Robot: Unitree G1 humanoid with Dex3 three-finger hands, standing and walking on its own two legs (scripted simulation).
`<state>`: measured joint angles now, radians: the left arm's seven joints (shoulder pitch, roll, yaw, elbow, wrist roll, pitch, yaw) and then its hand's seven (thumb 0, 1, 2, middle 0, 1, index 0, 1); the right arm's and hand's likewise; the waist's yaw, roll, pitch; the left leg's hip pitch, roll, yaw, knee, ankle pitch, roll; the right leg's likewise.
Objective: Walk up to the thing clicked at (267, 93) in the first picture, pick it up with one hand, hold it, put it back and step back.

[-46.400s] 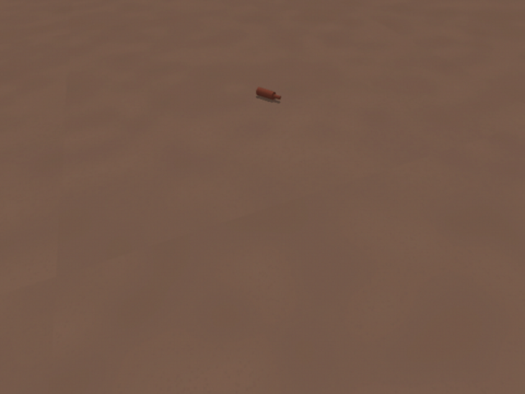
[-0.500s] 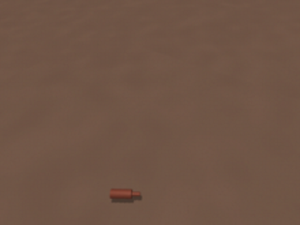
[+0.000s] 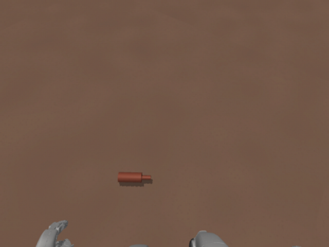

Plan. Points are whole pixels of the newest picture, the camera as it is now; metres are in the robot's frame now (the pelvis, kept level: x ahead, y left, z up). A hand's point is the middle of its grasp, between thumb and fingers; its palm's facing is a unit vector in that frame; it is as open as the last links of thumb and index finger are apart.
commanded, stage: step back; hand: left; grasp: from above
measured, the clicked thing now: (134, 177) +0.50 +0.19 -0.73
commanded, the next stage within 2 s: none
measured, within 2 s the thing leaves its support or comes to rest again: neither
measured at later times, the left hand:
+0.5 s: hand out of the picture +0.05 +0.27 -0.13, palm faces -0.07 -0.91 -0.40, open 7.4 cm
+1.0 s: hand out of the picture -0.11 +0.31 -0.15, palm faces -0.02 -0.94 -0.35, open 7.4 cm
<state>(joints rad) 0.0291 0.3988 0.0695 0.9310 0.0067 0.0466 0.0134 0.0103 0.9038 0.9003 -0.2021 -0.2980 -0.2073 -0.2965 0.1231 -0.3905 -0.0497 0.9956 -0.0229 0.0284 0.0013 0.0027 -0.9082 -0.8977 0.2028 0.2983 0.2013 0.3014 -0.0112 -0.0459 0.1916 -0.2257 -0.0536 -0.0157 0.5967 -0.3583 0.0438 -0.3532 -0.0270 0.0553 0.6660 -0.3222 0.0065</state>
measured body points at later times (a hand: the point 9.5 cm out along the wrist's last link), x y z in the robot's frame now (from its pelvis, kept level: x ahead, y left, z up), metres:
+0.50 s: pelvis -0.07 +0.01 +0.00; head -0.02 -0.01 +0.45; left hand +0.05 +0.31 -0.11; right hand +0.02 -0.30 -0.13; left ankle -0.07 +0.12 -0.68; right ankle -0.05 -0.09 -0.73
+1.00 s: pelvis -0.21 +0.04 +0.01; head -0.15 +0.07 +0.45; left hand -0.10 +0.36 -0.12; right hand -0.12 -0.27 -0.09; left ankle -0.17 +0.15 -0.73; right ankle -0.26 -0.12 -0.63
